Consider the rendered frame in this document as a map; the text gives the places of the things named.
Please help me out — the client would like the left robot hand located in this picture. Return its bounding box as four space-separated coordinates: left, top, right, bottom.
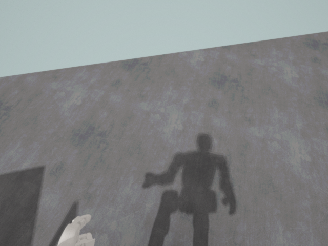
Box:
58 214 95 246

